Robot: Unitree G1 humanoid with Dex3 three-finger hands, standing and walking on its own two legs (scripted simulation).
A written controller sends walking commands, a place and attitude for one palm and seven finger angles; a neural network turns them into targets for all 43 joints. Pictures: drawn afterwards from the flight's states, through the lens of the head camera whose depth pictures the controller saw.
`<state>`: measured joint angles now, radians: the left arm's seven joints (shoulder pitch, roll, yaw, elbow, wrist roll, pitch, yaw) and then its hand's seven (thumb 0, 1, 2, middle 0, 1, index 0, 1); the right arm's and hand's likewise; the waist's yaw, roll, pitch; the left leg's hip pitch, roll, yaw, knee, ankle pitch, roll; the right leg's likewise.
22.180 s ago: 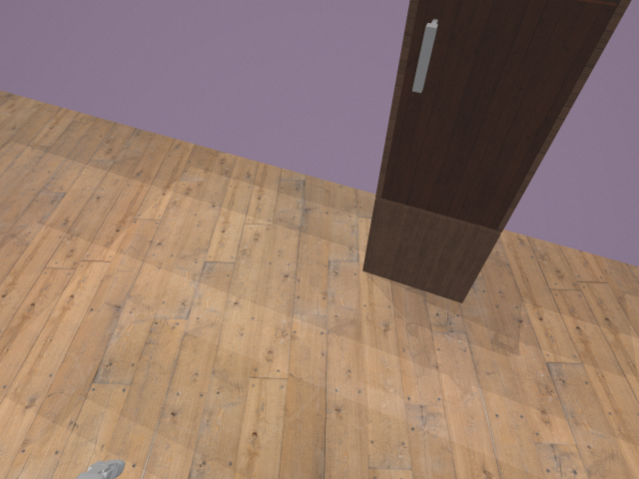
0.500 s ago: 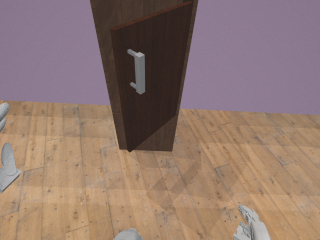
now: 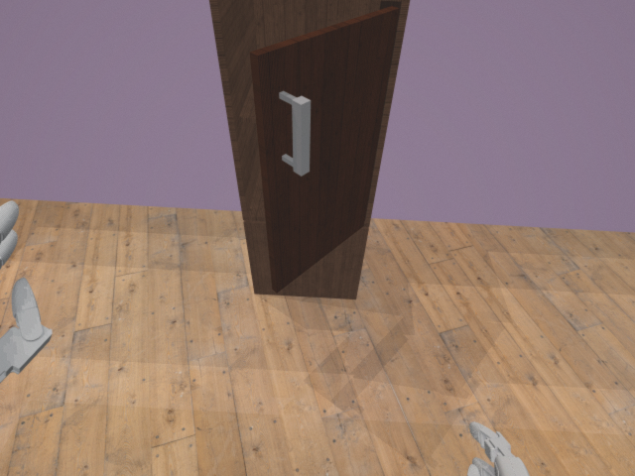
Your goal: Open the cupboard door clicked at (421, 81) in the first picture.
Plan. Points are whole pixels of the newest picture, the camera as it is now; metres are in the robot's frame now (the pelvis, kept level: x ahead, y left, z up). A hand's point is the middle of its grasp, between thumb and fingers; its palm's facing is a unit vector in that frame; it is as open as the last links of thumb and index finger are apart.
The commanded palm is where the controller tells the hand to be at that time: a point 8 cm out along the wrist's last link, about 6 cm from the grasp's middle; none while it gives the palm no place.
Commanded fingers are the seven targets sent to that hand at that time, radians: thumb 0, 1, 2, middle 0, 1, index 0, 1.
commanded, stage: stop stepping back and stand still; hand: left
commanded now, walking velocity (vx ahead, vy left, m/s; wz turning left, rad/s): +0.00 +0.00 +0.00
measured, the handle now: (293, 134) +0.63 +0.08 +0.12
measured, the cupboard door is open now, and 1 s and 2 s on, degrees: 49 49 49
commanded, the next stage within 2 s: let the arm hang, fingers relaxed in 0.08 s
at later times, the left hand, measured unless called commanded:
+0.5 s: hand out of the picture +0.04 +0.18 -0.16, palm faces +0.10 -0.98 -0.17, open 7.0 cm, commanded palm none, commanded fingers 0.00 0.90 0.90 -0.20 -0.30 -0.20 -0.30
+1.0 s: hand out of the picture -0.02 +0.20 -0.16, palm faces +0.09 -0.97 -0.24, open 7.4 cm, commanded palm none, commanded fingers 0.00 0.90 0.90 -0.20 -0.30 -0.20 -0.30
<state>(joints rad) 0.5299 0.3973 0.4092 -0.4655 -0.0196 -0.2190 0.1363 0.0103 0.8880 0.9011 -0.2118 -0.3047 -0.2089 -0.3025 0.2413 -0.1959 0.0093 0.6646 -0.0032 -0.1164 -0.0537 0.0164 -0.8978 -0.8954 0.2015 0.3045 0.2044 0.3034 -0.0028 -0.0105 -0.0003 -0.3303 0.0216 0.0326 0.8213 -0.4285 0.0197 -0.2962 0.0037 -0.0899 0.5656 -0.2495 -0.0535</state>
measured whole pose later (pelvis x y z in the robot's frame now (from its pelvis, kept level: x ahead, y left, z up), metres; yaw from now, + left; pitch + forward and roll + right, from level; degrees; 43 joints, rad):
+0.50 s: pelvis -0.02 +0.00 +0.00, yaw +4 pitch -2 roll +0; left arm 0.25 0.16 0.03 0.91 0.01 0.04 0.02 -0.02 0.99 0.90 -0.21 -0.30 -0.20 -0.30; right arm 0.24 -0.20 0.01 0.96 -0.03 0.02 0.00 0.01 -0.90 -0.90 0.20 0.30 0.20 0.30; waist -0.02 -0.03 0.06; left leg -0.27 0.00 0.01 0.52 -0.22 0.01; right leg -0.27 0.00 -0.09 0.52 -0.22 -0.04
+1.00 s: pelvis -0.02 +0.01 +0.01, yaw +3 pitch -2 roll +0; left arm 0.24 0.19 0.03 1.13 0.02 0.01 0.02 0.00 0.91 0.90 -0.20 -0.30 -0.20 -0.30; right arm 0.30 -0.16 -0.02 1.12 -0.02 0.02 -0.02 0.01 -0.90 -0.90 0.20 0.30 0.20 0.30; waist -0.01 0.02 0.05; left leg -0.23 -0.01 0.02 0.44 -0.18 0.01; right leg -0.23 -0.01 -0.08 0.44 -0.18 -0.04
